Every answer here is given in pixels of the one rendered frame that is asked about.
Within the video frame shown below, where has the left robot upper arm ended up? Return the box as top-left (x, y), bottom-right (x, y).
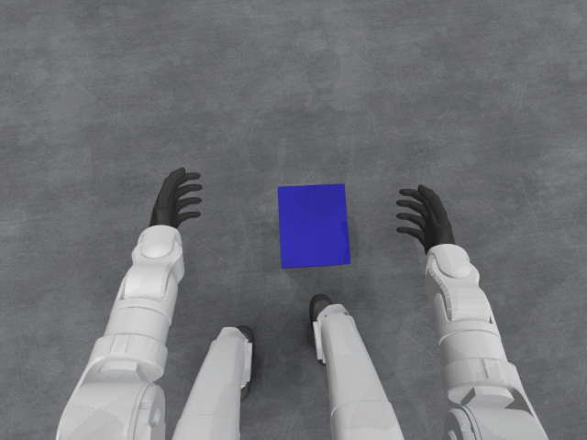
top-left (59, 381), bottom-right (166, 440)

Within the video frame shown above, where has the left robot forearm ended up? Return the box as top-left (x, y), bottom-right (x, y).
top-left (55, 225), bottom-right (184, 440)

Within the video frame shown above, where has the right robot upper arm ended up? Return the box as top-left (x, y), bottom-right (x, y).
top-left (444, 405), bottom-right (547, 440)

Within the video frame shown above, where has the robot right foot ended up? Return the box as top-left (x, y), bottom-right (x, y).
top-left (309, 294), bottom-right (333, 367)

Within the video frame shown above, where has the right robot forearm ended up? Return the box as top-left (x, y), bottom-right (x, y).
top-left (424, 244), bottom-right (548, 440)

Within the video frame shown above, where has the robot right shin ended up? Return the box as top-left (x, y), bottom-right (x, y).
top-left (318, 304), bottom-right (355, 324)

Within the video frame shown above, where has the right robot hand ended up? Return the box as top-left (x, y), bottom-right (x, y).
top-left (396, 184), bottom-right (456, 254)

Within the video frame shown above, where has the left robot hand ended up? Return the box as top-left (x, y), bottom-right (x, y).
top-left (149, 167), bottom-right (203, 229)

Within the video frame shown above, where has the carton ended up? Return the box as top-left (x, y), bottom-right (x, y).
top-left (278, 183), bottom-right (350, 269)

